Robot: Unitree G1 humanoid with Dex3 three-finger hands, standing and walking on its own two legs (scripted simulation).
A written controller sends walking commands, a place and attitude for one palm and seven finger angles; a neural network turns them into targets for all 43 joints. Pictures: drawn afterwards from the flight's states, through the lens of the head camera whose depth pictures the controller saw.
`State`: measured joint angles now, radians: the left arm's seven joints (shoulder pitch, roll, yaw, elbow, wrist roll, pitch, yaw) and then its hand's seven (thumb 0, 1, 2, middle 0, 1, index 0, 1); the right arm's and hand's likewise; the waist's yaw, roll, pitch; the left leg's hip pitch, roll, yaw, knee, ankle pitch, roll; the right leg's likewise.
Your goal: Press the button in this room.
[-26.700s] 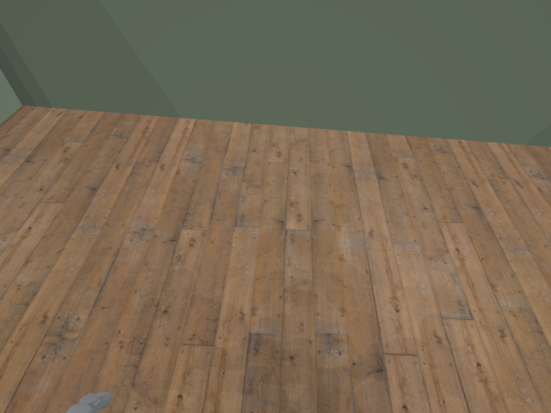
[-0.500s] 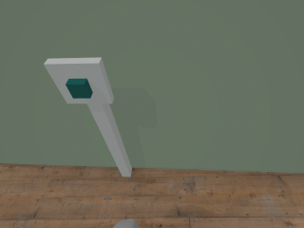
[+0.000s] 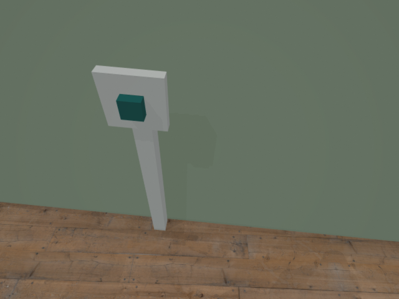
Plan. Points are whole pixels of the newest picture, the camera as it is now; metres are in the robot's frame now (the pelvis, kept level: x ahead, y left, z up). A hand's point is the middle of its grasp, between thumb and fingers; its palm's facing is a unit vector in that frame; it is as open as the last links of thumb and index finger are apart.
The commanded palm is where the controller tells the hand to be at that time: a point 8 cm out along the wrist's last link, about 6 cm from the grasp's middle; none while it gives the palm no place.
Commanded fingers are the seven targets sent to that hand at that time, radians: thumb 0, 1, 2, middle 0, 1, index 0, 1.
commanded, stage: come to a stop and stand still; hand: left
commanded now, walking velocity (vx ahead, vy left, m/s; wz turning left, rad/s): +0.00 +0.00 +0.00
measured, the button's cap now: (132, 107) +0.52 +0.22 +0.08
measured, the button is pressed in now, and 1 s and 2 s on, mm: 0 0 0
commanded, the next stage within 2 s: look again from close up in 0.28 s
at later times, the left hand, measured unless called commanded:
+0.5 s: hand out of the picture -0.01 +0.18 -0.18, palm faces +0.01 -0.98 -0.20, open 7.3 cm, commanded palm none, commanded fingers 0.00 0.90 0.90 -0.20 -0.30 -0.20 -0.30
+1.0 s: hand out of the picture -0.06 +0.15 -0.18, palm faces +0.06 -0.98 -0.16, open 7.3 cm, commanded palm none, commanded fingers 0.00 0.90 0.90 -0.20 -0.30 -0.20 -0.30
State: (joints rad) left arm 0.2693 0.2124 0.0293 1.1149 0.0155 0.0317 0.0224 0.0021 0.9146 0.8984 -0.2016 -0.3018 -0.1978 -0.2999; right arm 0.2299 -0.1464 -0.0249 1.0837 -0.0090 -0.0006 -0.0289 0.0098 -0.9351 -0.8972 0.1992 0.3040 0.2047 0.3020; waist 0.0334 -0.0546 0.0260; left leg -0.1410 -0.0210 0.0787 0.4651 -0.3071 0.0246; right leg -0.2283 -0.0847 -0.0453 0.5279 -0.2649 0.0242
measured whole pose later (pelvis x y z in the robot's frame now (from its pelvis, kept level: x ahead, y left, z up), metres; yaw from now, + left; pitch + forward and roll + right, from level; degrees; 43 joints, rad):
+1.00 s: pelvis -0.05 -0.01 +0.00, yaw +1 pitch -3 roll +0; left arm 0.35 0.14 -0.01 1.09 0.01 0.00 0.03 0.00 0.91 0.90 -0.20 -0.30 -0.20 -0.30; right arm 0.33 -0.15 0.01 1.07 -0.01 -0.01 -0.01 0.01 -0.91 -0.90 0.20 0.30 0.20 0.30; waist 0.00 -0.01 0.01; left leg -0.20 0.01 0.04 0.49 -0.25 0.01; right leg -0.24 -0.05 -0.08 0.48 -0.19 0.01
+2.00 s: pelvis +0.04 +0.04 +0.00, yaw +1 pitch +0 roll +1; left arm 0.24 0.16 0.05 0.99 0.02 0.03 0.02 0.00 0.92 0.90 -0.20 -0.30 -0.20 -0.30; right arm 0.23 -0.16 -0.04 1.03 -0.02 0.00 -0.04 0.01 -0.93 -0.90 0.20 0.30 0.21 0.30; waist -0.01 0.01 0.07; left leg -0.31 0.05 0.11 0.52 -0.20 0.01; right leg -0.31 -0.02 -0.07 0.67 -0.36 0.00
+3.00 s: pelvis +0.02 +0.05 +0.01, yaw +2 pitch -1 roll +0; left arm 0.33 0.09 0.00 1.14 0.01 -0.01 0.03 0.00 0.92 0.90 -0.20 -0.30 -0.20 -0.30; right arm 0.35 -0.09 0.03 1.14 -0.01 -0.03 -0.03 0.01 -0.91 -0.90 0.20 0.30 0.20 0.30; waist 0.01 -0.01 0.02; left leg -0.13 -0.03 0.07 0.41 -0.27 0.04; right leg -0.22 -0.04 -0.08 0.44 -0.21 0.00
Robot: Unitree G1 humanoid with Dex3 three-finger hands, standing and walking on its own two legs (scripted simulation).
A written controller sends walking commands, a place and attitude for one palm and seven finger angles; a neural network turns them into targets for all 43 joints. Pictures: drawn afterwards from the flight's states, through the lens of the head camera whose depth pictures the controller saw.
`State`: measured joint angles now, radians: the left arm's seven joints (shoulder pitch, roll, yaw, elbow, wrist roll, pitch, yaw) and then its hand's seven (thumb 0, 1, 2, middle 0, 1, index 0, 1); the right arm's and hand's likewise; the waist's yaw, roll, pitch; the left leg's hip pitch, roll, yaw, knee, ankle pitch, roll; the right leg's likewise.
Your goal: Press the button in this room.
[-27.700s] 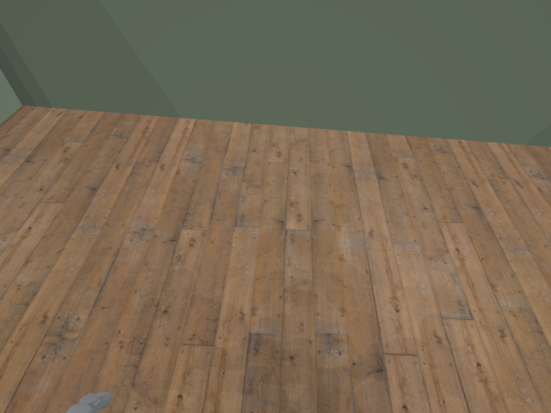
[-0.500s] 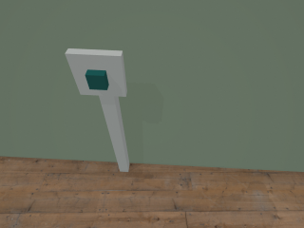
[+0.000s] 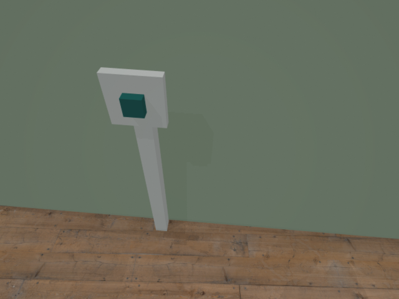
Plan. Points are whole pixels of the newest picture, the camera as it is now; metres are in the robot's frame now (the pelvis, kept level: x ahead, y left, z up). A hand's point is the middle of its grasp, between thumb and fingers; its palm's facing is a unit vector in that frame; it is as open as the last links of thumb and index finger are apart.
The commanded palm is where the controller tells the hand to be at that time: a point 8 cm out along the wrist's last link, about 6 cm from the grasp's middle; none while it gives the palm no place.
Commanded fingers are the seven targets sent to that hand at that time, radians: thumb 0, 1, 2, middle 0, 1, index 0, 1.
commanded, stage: shuffle to correct the standing spot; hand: left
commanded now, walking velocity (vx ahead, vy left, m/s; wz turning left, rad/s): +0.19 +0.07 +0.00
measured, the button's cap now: (133, 105) +0.57 +0.22 +0.08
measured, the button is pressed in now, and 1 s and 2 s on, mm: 0 0 0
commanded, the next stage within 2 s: come to a stop and stand still in 0.46 s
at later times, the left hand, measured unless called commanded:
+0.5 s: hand out of the picture +0.05 +0.19 -0.18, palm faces +0.12 -0.98 -0.16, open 7.3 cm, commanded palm none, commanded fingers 0.00 0.90 0.90 -0.20 -0.30 -0.20 -0.30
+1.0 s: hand out of the picture +0.13 +0.23 -0.17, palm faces +0.04 -0.97 -0.23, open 7.3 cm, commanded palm none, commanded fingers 0.00 0.90 0.90 -0.20 -0.30 -0.20 -0.30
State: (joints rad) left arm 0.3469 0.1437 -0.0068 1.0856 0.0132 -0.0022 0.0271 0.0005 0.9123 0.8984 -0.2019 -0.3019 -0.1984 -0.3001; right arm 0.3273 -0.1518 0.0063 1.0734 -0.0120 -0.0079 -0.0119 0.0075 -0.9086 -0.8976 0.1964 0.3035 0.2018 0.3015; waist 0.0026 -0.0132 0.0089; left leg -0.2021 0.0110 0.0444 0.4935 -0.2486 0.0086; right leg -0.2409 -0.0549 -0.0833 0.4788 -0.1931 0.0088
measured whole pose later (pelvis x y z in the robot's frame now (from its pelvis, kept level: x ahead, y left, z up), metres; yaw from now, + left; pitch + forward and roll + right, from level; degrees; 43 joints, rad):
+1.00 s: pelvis +0.09 +0.05 +0.00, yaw +0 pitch +0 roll +1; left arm 0.24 0.16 0.05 0.99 0.02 0.03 0.02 0.00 0.92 0.90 -0.20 -0.30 -0.20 -0.30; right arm 0.23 -0.16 -0.04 1.03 -0.02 0.00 -0.04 0.01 -0.93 -0.90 0.20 0.30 0.21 0.30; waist -0.01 0.01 0.07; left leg -0.31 0.05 0.11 0.52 -0.20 0.01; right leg -0.31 -0.02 -0.07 0.67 -0.36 0.00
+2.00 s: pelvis +0.07 +0.06 +0.00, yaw +1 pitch -1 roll +0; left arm 0.33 0.09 0.00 1.14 0.01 -0.01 0.03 0.00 0.92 0.90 -0.20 -0.30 -0.20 -0.30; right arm 0.35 -0.09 0.03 1.14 -0.01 -0.03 -0.03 0.01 -0.91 -0.90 0.20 0.30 0.20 0.30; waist 0.01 -0.01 0.02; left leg -0.13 -0.03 0.07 0.41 -0.27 0.04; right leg -0.22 -0.04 -0.08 0.44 -0.21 0.00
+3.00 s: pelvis +0.03 +0.03 -0.07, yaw +2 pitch +11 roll +0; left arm 0.36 0.27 0.30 0.34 -0.36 -0.63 -0.50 0.00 0.91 0.90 -0.47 -0.59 -0.47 -0.59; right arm 0.19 -0.25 -0.02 0.58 0.03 -0.34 0.00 0.01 -0.90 -0.90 0.20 0.30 0.21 0.30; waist 0.01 -0.04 -0.09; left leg -0.75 0.01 0.03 1.05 -0.49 0.01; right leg -0.81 -0.02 -0.09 1.03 -0.41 -0.05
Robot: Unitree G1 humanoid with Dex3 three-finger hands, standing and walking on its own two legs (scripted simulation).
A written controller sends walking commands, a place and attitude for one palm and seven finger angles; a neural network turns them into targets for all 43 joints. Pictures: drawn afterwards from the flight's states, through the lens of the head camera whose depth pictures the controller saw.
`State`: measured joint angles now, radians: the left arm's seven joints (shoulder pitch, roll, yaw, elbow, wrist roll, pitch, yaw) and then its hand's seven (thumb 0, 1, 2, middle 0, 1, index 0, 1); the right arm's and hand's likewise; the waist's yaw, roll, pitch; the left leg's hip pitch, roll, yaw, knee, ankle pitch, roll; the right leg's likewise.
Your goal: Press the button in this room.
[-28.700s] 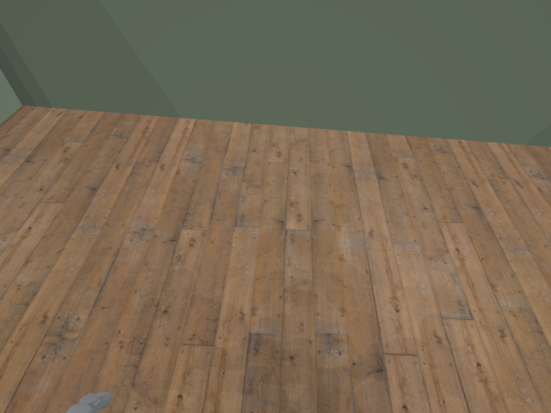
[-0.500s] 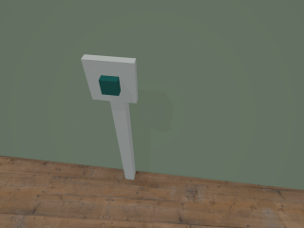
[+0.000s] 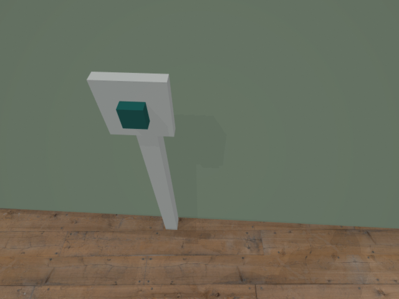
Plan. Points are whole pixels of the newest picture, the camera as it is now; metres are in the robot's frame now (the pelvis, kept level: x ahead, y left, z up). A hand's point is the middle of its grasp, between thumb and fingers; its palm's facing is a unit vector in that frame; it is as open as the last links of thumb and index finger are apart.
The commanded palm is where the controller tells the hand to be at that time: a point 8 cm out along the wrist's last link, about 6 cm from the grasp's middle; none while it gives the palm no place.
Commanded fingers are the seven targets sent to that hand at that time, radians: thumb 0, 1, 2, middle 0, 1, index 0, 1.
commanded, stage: come to a stop and stand still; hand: left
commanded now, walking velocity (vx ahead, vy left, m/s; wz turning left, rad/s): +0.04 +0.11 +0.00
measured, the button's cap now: (134, 114) +0.49 +0.18 +0.08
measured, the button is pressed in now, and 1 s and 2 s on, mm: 0 0 0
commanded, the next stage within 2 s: look again from close up in 0.90 s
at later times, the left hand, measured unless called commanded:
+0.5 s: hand out of the picture -0.05 +0.17 -0.17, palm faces +0.13 -0.97 -0.19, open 7.3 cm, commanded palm none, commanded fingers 0.00 0.90 0.90 -0.20 -0.30 -0.20 -0.30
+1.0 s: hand out of the picture -0.04 +0.16 -0.17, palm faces +0.07 -0.99 -0.13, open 7.3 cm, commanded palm none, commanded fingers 0.00 0.90 0.90 -0.20 -0.30 -0.20 -0.30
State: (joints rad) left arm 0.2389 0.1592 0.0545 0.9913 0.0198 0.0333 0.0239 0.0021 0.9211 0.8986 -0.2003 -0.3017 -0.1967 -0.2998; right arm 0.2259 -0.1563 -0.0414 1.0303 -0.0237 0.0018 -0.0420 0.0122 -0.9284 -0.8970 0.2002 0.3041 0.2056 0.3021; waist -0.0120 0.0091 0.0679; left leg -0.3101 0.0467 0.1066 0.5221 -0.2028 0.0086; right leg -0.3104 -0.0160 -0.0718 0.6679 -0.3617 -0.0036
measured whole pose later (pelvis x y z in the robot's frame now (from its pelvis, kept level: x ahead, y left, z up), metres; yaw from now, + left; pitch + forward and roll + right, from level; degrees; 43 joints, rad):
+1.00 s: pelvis -0.02 +0.02 +0.01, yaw +1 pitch -1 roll +0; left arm 0.33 0.09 0.00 1.14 0.01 -0.01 0.03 0.00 0.92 0.90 -0.20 -0.30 -0.20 -0.30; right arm 0.35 -0.09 0.03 1.14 -0.01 -0.03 -0.03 0.01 -0.91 -0.90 0.20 0.30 0.20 0.30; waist 0.01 -0.01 0.02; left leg -0.13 -0.03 0.07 0.41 -0.27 0.04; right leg -0.22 -0.04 -0.08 0.44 -0.21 0.00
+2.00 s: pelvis -0.06 -0.01 -0.06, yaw +3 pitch +11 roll +0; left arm 0.36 0.27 0.30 0.34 -0.36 -0.63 -0.50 0.00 0.91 0.90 -0.47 -0.59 -0.47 -0.59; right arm 0.19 -0.25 -0.02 0.58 0.03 -0.34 0.00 0.01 -0.90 -0.90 0.20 0.30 0.21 0.30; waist 0.01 -0.04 -0.09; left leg -0.75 0.01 0.03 1.05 -0.49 0.01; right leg -0.81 -0.02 -0.09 1.03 -0.41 -0.05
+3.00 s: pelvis -0.02 +0.03 -0.04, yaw +3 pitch +7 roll -3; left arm 0.41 0.31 0.23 -0.15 -0.31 -0.17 -0.31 0.01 0.90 0.90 -1.30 -1.50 -1.30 -1.50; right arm 0.29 -0.24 0.06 0.51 0.05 -0.24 -0.04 0.02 -0.90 -0.90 0.20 0.30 0.21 0.30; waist 0.00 0.04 -0.12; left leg -0.56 0.00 0.01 0.93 -0.50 0.06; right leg -0.57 -0.02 -0.11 0.83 -0.38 0.01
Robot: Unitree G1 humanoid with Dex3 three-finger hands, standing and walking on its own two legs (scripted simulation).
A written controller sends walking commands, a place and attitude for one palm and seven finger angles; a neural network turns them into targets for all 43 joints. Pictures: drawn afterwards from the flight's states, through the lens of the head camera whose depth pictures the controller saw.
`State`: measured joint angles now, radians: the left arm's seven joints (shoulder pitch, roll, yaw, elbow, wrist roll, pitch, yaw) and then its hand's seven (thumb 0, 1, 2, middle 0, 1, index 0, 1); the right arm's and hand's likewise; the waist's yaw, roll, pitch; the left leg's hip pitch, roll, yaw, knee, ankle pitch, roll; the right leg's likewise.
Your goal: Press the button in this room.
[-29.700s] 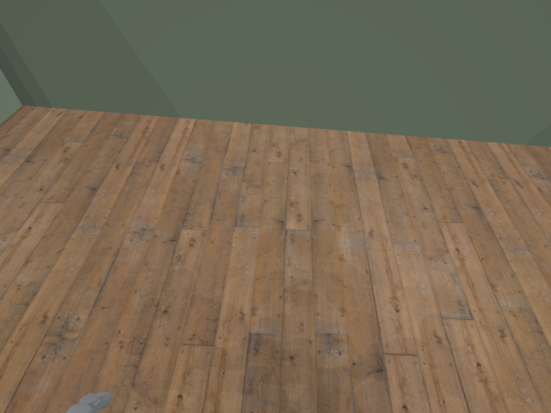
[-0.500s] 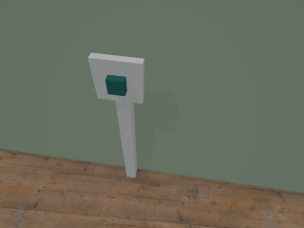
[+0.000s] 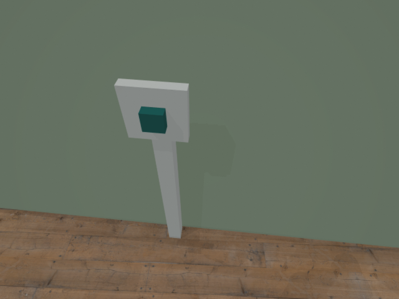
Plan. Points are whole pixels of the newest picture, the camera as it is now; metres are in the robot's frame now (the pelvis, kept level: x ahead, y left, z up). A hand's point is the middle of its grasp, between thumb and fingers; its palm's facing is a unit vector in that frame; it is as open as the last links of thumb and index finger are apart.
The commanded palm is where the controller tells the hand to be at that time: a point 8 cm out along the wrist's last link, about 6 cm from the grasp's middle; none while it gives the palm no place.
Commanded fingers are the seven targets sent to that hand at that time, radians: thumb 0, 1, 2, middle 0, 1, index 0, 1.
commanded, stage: look again from close up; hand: left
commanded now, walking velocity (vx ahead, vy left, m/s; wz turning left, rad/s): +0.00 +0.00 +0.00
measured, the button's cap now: (153, 119) +0.51 +0.15 +0.08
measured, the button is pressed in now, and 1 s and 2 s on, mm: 0 0 0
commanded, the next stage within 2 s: raise the hand and make a fist in 0.54 s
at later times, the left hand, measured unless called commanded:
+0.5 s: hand out of the picture +0.08 +0.23 -0.15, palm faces +0.02 -0.95 -0.32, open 7.3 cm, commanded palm none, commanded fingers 0.00 0.90 0.90 -0.20 -0.30 -0.20 -0.30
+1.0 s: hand (96, 298) +0.14 +0.21 -0.06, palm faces +0.03 -1.00 -0.06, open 5.9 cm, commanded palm +0.10 +0.27 -0.04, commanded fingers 0.00 0.90 0.90 -0.72 -0.87 -0.72 -0.87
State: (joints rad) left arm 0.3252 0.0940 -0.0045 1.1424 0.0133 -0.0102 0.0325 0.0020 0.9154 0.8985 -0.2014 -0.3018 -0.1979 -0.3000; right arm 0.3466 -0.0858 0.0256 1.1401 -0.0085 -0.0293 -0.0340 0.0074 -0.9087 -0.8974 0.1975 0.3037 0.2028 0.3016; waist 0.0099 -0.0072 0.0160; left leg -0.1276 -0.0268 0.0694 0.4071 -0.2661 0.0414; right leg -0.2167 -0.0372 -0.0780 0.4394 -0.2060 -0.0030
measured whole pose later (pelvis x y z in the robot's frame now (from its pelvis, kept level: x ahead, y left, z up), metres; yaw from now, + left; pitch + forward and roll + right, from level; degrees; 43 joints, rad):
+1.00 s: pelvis -0.04 -0.03 -0.07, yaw +2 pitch +11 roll +0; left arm 0.36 0.27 0.30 0.34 -0.36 -0.63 -0.50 0.00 0.91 0.90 -0.47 -0.59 -0.47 -0.59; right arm 0.19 -0.25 -0.02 0.58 0.03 -0.34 0.00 0.01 -0.90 -0.90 0.20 0.30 0.21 0.30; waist 0.01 -0.04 -0.09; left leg -0.75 0.01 0.03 1.05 -0.49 0.01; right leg -0.81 -0.02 -0.09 1.03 -0.41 -0.05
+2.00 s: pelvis -0.01 +0.02 -0.05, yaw +2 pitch +7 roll -3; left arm 0.41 0.31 0.23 -0.15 -0.31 -0.17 -0.31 0.01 0.90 0.90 -1.30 -1.50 -1.30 -1.50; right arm 0.29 -0.24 0.06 0.51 0.05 -0.24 -0.04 0.02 -0.90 -0.90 0.20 0.30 0.21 0.30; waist 0.00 0.04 -0.12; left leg -0.56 0.00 0.01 0.93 -0.50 0.06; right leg -0.57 -0.02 -0.11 0.83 -0.38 0.01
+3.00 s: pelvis -0.01 -0.02 -0.03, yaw +3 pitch +4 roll -1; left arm 0.12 0.29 0.22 0.08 -0.30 -0.15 -0.33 0.01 0.90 0.90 -1.30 -1.50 -1.30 -1.50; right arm 0.26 -0.27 0.05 0.58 0.05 -0.24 -0.08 0.02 -0.90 -0.90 0.20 0.30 0.21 0.30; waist 0.01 0.04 -0.05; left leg -0.42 0.01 -0.01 0.77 -0.41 0.01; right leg -0.45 0.00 -0.12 0.71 -0.33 -0.04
